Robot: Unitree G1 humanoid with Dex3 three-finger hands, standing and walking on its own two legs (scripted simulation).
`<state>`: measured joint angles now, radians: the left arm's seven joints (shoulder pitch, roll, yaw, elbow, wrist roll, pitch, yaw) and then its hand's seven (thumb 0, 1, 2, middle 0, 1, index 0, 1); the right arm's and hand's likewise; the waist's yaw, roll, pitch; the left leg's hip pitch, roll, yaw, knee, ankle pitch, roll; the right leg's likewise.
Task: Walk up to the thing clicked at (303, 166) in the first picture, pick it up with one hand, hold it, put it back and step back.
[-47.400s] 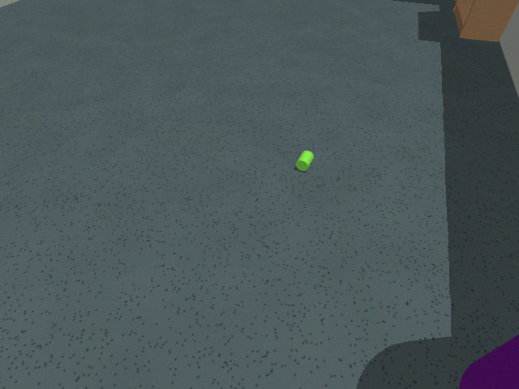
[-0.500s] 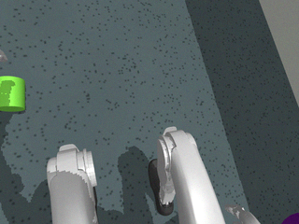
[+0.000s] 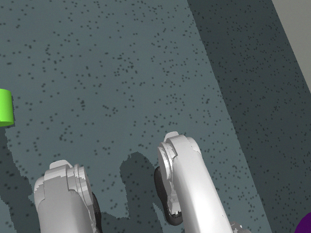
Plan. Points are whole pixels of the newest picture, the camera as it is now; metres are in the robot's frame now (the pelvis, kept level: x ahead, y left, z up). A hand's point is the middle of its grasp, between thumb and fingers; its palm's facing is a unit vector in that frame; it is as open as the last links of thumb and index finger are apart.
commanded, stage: home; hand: left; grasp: from above
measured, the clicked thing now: out of the picture +0.49 +0.36 -0.30
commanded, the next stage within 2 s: none
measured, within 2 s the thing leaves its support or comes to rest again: neither
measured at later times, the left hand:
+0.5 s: hand out of the picture +0.29 +0.27 +0.08, palm faces -0.04 -0.88 -0.48, open 7.6 cm
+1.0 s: hand out of the picture +0.23 +0.21 +0.28, palm faces +0.23 -0.95 -0.21, open 7.4 cm
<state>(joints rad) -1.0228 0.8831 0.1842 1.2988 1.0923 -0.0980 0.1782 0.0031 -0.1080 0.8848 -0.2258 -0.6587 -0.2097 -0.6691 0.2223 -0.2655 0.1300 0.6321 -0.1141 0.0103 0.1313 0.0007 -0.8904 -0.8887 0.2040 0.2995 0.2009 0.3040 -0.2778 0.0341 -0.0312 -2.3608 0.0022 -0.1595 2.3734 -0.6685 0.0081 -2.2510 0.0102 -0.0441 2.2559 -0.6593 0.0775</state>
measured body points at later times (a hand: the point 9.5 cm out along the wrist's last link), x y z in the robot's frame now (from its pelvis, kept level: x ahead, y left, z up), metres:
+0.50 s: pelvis +0.00 -0.01 +0.19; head +0.15 +0.05 +0.61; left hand +0.29 +0.31 +0.11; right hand +0.24 -0.23 +0.10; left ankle +0.07 +0.12 -0.31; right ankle +0.11 -0.14 -0.31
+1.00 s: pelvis +0.06 +0.00 +0.35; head +0.11 +0.02 +0.80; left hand +0.21 +0.26 +0.30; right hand +0.24 -0.23 +0.27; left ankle +0.07 +0.12 -0.31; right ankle +0.11 -0.14 -0.31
